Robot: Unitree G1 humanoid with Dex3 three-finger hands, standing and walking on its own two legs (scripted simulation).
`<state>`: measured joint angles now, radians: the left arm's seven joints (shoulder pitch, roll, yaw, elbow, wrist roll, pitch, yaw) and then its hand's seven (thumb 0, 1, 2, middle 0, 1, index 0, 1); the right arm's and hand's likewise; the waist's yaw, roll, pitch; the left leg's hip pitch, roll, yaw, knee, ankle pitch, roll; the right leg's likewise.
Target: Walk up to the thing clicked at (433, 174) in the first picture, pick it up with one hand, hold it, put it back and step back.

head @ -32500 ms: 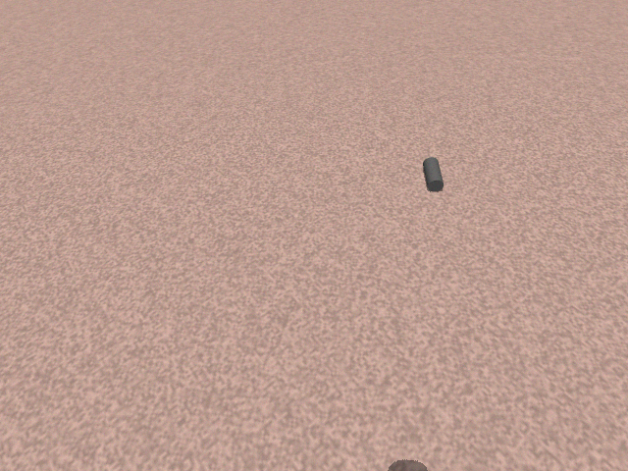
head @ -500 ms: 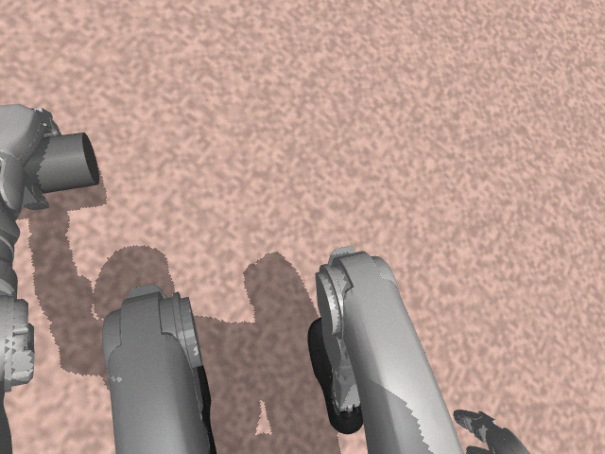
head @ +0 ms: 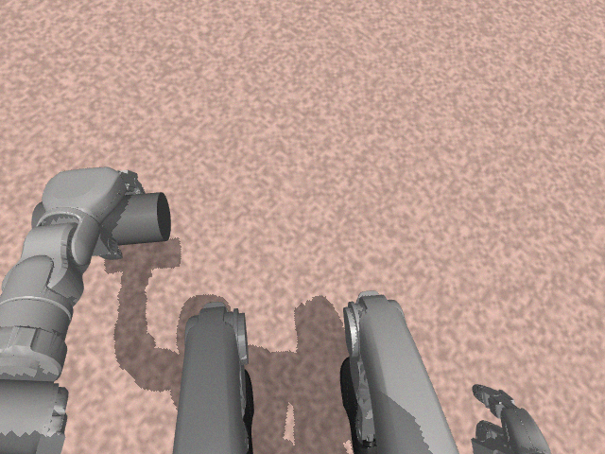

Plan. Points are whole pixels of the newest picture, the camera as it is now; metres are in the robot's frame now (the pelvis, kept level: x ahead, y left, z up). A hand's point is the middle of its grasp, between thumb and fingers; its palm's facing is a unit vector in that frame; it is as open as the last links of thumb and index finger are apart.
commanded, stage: lift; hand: left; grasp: from above
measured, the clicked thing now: (106, 221) +0.43 +0.28 -0.11
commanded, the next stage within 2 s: hold in 0.98 s
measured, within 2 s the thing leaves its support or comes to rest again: neither
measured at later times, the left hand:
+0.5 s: hand (12, 217) +0.36 +0.26 +0.11, palm faces -0.47 -0.10 -0.88, open 9.7 cm
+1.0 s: hand out of the picture +0.38 +0.24 +0.19, palm faces -0.47 -0.10 -0.88, open 9.7 cm
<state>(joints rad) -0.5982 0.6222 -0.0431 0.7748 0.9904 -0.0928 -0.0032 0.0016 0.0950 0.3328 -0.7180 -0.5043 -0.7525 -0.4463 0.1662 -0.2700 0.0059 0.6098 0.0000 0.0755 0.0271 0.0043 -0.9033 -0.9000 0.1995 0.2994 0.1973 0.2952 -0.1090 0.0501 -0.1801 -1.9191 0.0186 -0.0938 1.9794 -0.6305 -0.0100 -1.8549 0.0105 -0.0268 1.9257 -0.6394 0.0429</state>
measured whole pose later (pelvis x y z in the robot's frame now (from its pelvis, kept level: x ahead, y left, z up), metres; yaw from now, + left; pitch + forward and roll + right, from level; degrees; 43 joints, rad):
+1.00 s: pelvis +0.08 +0.00 +0.27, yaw +2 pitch +11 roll -1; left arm -0.31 0.40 -0.18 0.78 0.99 0.02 0.08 0.00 0.03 0.48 -0.69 -0.59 -0.72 -0.55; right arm 0.26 -0.24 -0.05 0.72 0.04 0.00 -0.04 0.01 -0.90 -0.90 0.20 0.30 0.20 0.30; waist -0.06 0.04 -0.09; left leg -0.68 0.03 0.00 0.88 -0.40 -0.01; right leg -0.65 0.00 0.02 0.85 -0.39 0.03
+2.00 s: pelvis +0.07 +0.00 +0.30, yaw +2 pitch +3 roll +0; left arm -0.20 0.41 -0.21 0.59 0.98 -0.02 -0.04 0.00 0.02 0.52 -0.64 -0.70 -0.67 -0.65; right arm 0.20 -0.25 -0.03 0.67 0.07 0.05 -0.06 0.01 -0.90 -0.90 0.20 0.30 0.20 0.30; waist 0.00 0.05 -0.04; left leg -0.37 0.03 0.03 0.60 -0.28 -0.01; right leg -0.37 -0.01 0.04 0.61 -0.29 0.02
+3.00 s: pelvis +0.08 +0.00 +0.31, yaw +2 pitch +1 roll +0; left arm -0.21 0.41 -0.21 0.57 0.98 -0.02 -0.06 -0.01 -0.01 0.59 -0.63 -0.74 -0.66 -0.70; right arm 0.18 -0.25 -0.03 0.68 0.08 0.08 -0.07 0.01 -0.91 -0.90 0.20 0.30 0.20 0.30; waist 0.01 0.05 -0.02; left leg -0.27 0.02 0.03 0.49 -0.24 -0.01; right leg -0.27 -0.02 0.04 0.50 -0.25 0.02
